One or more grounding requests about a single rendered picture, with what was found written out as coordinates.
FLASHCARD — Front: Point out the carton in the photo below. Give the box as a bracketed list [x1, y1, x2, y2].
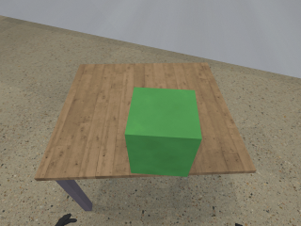
[124, 87, 202, 177]

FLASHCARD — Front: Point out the left robot hand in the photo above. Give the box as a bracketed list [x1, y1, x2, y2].
[55, 213, 77, 226]

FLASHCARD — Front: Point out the table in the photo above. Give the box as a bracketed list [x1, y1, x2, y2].
[34, 62, 256, 211]

